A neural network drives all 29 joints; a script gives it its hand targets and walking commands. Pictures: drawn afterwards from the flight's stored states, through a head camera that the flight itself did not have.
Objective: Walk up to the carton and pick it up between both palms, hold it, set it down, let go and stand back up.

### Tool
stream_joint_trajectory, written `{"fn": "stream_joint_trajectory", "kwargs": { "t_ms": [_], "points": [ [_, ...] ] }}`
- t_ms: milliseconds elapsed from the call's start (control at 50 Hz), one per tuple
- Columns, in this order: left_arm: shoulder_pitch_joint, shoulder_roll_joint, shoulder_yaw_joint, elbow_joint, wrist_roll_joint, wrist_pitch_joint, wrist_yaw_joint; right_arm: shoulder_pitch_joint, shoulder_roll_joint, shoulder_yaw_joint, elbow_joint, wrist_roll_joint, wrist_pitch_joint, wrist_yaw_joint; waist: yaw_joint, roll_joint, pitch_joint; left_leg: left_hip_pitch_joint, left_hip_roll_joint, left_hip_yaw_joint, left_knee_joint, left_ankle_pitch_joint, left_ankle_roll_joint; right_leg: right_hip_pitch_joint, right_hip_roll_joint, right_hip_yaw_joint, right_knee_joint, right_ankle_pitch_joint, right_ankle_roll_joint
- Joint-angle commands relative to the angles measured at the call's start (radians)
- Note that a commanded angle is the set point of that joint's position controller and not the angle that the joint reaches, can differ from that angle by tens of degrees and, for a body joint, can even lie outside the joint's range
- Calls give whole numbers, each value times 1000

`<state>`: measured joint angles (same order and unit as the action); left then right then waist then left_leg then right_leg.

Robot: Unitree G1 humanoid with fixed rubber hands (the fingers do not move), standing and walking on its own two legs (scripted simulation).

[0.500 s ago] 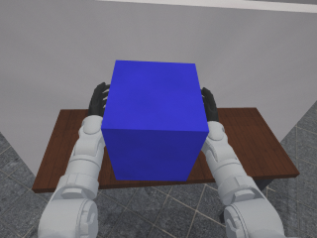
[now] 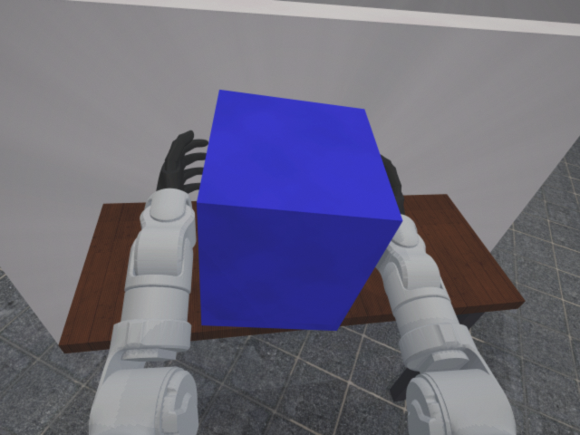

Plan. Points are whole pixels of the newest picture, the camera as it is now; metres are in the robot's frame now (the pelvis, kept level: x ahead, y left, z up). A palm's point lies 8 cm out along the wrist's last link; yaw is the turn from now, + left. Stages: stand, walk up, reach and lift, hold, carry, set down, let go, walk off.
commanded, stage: reach and lift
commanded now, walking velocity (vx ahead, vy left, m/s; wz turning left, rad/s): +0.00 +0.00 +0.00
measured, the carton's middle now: (282, 218) +0.37 -0.02 +0.13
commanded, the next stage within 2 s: hold in 1.08 s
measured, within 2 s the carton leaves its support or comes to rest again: neither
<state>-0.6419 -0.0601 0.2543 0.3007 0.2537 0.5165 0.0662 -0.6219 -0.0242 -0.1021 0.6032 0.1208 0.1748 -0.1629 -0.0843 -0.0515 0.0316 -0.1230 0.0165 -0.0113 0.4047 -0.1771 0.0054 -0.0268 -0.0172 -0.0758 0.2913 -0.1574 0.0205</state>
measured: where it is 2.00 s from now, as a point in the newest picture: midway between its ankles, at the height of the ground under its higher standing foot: outside the picture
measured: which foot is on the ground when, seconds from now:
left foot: down 0.00-1.00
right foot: down 0.00-1.00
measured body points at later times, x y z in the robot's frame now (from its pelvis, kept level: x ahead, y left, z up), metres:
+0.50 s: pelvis +0.00 -0.02 +0.00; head -0.04 +0.01 +0.45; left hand +0.40 +0.13 +0.19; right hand +0.39 -0.17 +0.19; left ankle +0.03 +0.11 -0.75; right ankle +0.01 -0.13 -0.75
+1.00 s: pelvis +0.01 -0.01 +0.00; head -0.03 +0.01 +0.45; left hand +0.40 +0.12 +0.20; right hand +0.39 -0.17 +0.20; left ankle +0.03 +0.11 -0.75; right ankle +0.01 -0.13 -0.75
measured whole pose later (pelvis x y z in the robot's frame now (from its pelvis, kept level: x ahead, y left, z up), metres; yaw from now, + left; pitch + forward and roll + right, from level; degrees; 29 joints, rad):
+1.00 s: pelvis +0.01 -0.01 +0.00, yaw -1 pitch -7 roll -1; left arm -0.65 -0.03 0.29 0.19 0.25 0.67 0.03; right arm -0.72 -0.08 0.01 0.56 0.25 0.34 -0.23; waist -0.09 -0.04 0.00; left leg -0.08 0.03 -0.02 0.38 -0.18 -0.01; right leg 0.00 0.00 -0.05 0.29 -0.17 0.01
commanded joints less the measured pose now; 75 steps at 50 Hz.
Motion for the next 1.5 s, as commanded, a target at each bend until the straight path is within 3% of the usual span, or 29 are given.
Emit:
{"fn": "stream_joint_trajectory", "kwargs": {
  "t_ms": [0, 100, 200, 240, 320, 340, 360, 380, 420, 520, 620, 780, 1040, 1180, 1320, 1480],
  "points": [
    [-630, -626, -510, -39, -115, 4, -124, -934, 577, 372, -304, 41, -44, 97, 2, 59, -465, 221, -22, -9, -69, 192, -36, -22, 80, -16, -39, 82, 3],
    [-663, -598, -448, -34, -100, 31, -132, -974, 599, 381, -271, 65, -13, 98, 32, 44, -468, 188, -37, 16, -95, 121, -8, 14, 79, -11, -36, 77, 19],
    [-758, -622, -507, -67, -157, 17, -113, -1065, 646, 412, -351, 95, -11, 91, 23, 71, -583, 182, -47, 10, -58, 163, -8, 31, 72, 10, -16, 161, 21],
    [-757, -610, -507, -60, -158, 22, -113, -1036, 650, 409, -320, 104, 11, 82, 13, 76, -557, 178, -52, 9, -55, 162, -10, 27, 71, 19, -18, 167, 24],
    [-756, -540, -396, 17, -110, 51, -147, -970, 639, 336, -163, 66, 63, 69, -2, 20, -392, 78, -59, 25, -125, -44, 13, 25, 53, 21, -49, 29, 37],
    [-758, -534, -384, 17, -102, 54, -154, -968, 638, 321, -149, 63, 69, 69, 0, 16, -375, 71, -58, 22, -131, -43, 19, 33, 51, 21, -48, 38, 41],
    [-803, -573, -462, -87, -132, 42, -155, -939, 640, 349, -193, 98, 56, 69, -28, 87, -449, 141, -53, 18, -115, 97, -15, 21, 52, 28, -26, 131, 37],
    [-802, -589, -490, -106, -148, 40, -154, -969, 638, 376, -245, 125, 48, 61, -28, 105, -518, 182, -60, 10, -67, 194, -33, 50, 59, 24, -25, 192, 36],
    [-790, -591, -503, -112, -154, 38, -154, -978, 646, 412, -290, 157, 55, 44, -49, 98, -541, 216, -71, 5, -30, 284, -43, 73, 67, 23, -14, 295, 44],
    [-739, -560, -460, -98, -114, 64, -182, -924, 613, 400, -257, 148, 85, 26, -44, 68, -417, 165, -68, 7, -80, 185, -32, 64, 63, 14, -28, 211, 52],
    [-749, -586, -520, -172, -147, 65, -169, -978, 636, 472, -372, 198, 78, 21, -27, 86, -499, 218, -66, -4, -33, 315, -46, 72, 81, 11, -11, 297, 43],
    [-730, -579, -531, -197, -149, 89, -158, -969, 628, 493, -392, 205, 94, 18, -5, 74, -480, 221, -59, 0, -41, 289, -38, 47, 84, 17, -21, 248, 38],
    [-754, -571, -527, -199, -152, 116, -165, -973, 614, 468, -374, 210, 125, 12, -29, 78, -467, 218, -60, 5, -46, 265, -42, 50, 81, 21, -25, 240, 41],
    [-744, -561, -554, -293, -166, 154, -149, -1001, 622, 535, -450, 273, 148, 0, 0, 90, -530, 254, -59, -2, -9, 387, -47, 81, 94, 27, -13, 292, 36],
    [-766, -543, -506, -244, -133, 205, -177, -997, 604, 458, -375, 245, 198, 1, -13, 78, -391, 189, -57, 18, -69, 219, -34, 46, 80, 29, -42, 134, 36],
    [-824, -551, -485, -197, -142, 198, -182, -1043, 624, 437, -337, 249, 218, 3, -18, 83, -412, 172, -60, 16, -68, 194, -36, 44, 81, 30, -35, 141, 36]
  ]
}}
